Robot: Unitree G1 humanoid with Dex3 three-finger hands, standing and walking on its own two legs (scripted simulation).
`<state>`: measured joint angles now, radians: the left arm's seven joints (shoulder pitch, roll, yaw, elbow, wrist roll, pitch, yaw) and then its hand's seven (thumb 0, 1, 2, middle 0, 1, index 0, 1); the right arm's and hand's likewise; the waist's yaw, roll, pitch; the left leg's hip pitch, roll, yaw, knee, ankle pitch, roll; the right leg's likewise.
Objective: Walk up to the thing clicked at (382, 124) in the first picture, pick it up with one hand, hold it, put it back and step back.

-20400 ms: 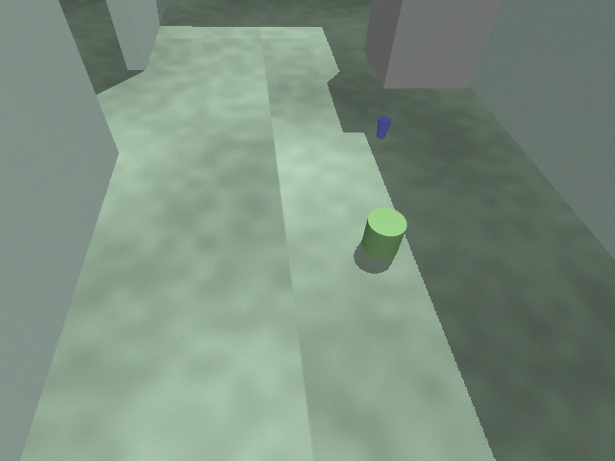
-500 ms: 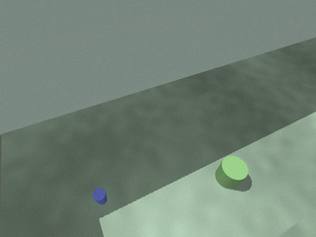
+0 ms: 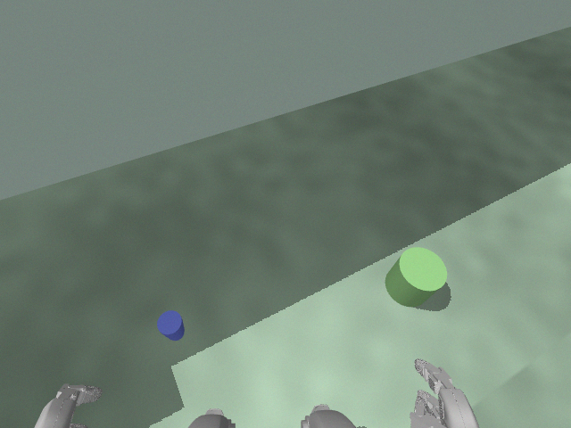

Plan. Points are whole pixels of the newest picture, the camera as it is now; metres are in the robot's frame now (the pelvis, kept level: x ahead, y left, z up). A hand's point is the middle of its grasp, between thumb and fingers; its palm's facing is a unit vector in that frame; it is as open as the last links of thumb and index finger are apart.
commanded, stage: rise first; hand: left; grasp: from above
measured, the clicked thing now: (173, 327) +0.45 +0.28 -0.66
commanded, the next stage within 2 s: none
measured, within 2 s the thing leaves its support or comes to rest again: neither
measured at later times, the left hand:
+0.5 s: hand out of the picture +0.15 +0.27 -0.22, palm faces -0.29 -0.78 -0.56, open 13.9 cm
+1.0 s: hand (127, 367) +0.29 +0.31 -0.41, palm faces -0.47 -0.28 -0.83, open 13.8 cm
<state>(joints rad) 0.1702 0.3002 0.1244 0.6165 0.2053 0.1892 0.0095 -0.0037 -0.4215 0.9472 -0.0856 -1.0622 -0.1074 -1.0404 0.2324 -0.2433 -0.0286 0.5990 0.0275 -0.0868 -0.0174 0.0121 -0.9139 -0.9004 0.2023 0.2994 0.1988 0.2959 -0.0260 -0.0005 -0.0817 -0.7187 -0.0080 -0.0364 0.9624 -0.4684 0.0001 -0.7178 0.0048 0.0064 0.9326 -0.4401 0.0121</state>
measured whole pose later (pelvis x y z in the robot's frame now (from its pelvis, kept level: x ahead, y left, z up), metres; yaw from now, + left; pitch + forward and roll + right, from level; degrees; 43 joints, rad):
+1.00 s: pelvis -0.08 -0.01 -0.28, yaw -2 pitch +34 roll -3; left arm -0.53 0.64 0.18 0.96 0.90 -0.23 0.09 -0.01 -0.51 0.98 -0.08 -1.11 -0.10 -1.09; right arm 0.11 -0.28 -0.04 0.72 -0.02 -0.13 0.06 0.01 -0.90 -0.90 0.20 0.30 0.20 0.30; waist -0.05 0.01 -0.13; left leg -1.98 -0.02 -0.08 2.07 -0.69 -0.02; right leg -1.97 0.02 -0.04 2.02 -0.65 0.01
